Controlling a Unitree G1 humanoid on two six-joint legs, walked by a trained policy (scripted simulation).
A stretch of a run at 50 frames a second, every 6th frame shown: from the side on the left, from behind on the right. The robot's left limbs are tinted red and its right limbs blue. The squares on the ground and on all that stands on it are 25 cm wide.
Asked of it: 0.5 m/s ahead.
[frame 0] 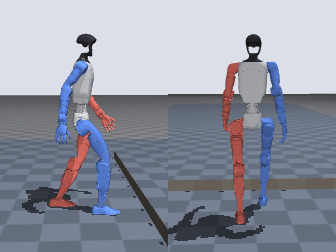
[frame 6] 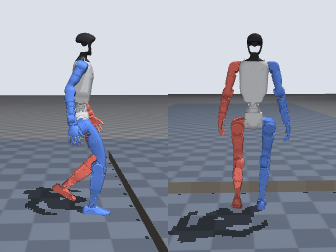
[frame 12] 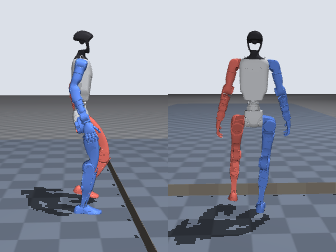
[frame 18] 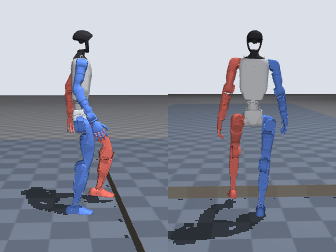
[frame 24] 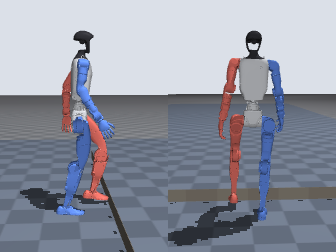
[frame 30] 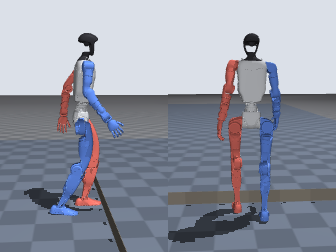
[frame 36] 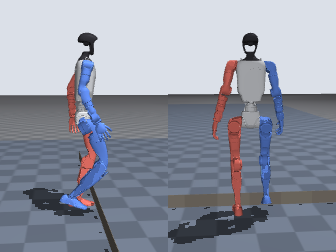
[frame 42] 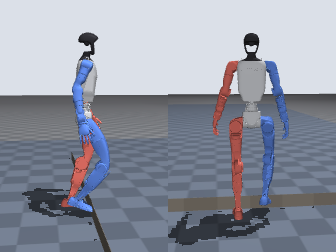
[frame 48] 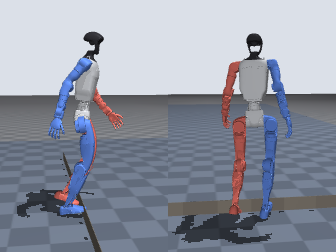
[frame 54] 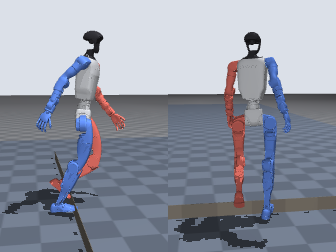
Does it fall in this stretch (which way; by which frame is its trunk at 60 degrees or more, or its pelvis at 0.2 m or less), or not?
no
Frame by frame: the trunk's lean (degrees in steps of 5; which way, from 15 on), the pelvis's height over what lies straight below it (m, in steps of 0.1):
0: 5, 0.8
6: 5, 0.8
12: 0, 0.8
18: 5, 0.8
24: 5, 0.8
30: 5, 0.8
36: 5, 0.8
42: 5, 0.8
48: 10, 0.8
54: 5, 0.8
